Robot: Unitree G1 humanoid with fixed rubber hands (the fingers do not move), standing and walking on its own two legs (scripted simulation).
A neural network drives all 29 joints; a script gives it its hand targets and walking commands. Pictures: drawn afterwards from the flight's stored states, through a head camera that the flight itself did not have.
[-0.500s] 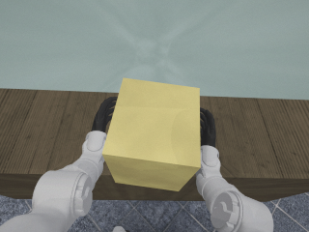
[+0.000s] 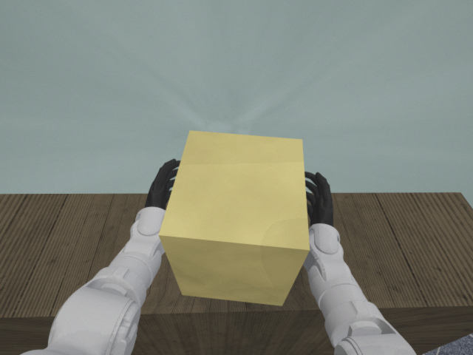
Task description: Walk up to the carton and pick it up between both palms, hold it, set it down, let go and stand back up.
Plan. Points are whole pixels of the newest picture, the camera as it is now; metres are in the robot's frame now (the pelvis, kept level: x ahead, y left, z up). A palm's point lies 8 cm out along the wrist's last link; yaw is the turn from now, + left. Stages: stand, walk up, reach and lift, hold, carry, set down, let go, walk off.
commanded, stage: reach and lift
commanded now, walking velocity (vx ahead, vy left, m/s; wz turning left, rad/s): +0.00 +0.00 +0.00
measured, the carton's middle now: (238, 222) +0.37 -0.03 +0.02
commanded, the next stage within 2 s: none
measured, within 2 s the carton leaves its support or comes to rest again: neither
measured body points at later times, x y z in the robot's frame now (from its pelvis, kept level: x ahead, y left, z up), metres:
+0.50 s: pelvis -0.03 +0.00 +0.02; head -0.05 +0.01 +0.47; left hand +0.38 +0.11 +0.11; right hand +0.34 -0.18 +0.11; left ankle -0.01 +0.10 -0.72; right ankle -0.03 -0.12 -0.72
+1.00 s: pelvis -0.02 -0.01 +0.02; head -0.05 +0.02 +0.47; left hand +0.37 +0.13 +0.15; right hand +0.35 -0.17 +0.14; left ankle -0.01 +0.10 -0.72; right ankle -0.03 -0.12 -0.72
